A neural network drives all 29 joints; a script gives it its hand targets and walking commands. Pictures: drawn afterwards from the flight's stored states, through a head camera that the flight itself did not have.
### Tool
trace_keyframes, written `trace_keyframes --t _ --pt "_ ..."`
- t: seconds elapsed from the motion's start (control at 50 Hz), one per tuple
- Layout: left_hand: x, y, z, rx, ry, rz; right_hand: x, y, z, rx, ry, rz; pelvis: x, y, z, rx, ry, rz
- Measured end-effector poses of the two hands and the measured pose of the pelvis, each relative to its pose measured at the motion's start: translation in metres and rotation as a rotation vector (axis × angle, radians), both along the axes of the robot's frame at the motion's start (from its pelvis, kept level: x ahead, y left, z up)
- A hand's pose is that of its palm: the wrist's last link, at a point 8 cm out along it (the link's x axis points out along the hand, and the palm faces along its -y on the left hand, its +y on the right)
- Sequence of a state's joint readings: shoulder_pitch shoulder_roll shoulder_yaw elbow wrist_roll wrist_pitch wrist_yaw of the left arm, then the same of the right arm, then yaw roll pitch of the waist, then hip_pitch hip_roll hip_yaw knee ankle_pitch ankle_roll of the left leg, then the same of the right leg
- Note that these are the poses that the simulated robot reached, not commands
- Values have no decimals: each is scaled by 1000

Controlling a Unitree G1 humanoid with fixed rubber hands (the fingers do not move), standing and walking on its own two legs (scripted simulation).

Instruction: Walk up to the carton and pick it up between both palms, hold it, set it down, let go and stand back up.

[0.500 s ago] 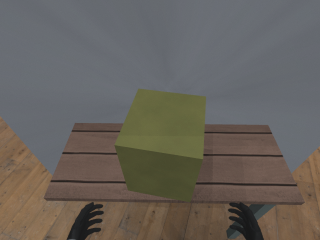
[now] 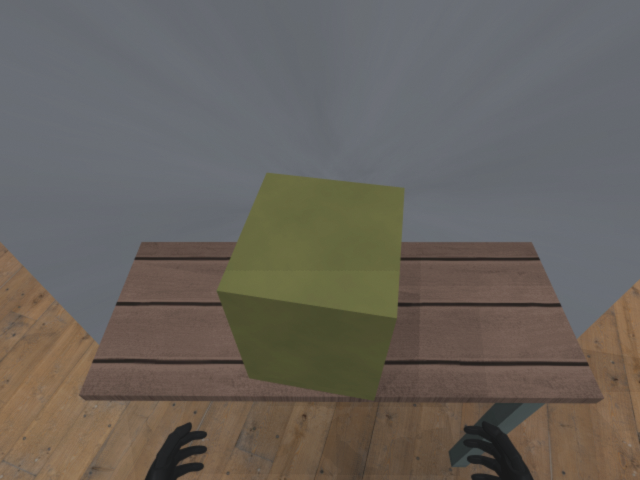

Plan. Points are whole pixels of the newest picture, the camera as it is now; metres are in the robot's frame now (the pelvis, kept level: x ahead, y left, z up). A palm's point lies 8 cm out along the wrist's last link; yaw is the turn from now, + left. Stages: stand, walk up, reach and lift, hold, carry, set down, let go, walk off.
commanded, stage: let go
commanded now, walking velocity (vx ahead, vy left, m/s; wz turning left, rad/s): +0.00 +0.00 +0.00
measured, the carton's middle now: (321, 289) +0.39 +0.03 -0.01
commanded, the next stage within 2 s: stand in 0.42 s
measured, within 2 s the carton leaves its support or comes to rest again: neither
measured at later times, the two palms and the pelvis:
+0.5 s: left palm out of the picture +0.14 +0.22 -0.09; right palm out of the picture +0.12 -0.23 -0.10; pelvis -0.01 +0.00 +0.00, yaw +0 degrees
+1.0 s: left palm out of the picture -0.05 +0.26 -0.13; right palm out of the picture -0.03 -0.23 -0.14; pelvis -0.05 +0.01 -0.01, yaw +1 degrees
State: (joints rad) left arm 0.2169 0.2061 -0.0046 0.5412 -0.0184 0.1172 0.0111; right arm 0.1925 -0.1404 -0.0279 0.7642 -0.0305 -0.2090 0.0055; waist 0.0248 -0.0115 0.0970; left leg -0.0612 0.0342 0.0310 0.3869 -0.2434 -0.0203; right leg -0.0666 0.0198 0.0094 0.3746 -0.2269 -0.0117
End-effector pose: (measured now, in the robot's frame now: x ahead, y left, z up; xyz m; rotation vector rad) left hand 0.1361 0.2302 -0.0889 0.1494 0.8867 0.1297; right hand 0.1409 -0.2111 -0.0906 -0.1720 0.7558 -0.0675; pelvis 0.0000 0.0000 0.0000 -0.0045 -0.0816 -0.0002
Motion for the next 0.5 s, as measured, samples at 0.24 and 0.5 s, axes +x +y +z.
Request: trace_keyframes --t 0.24,0.5 --pt "16 -11 3 4 -30 -33 -3 -18 3 -22 -17 -11 -3 -3 -1 3 3 -8" --pt "2 -8 -3 8 -51 -41 -20 -19 -7 -37 71 -39 -6 2 -5 0 30 -6"
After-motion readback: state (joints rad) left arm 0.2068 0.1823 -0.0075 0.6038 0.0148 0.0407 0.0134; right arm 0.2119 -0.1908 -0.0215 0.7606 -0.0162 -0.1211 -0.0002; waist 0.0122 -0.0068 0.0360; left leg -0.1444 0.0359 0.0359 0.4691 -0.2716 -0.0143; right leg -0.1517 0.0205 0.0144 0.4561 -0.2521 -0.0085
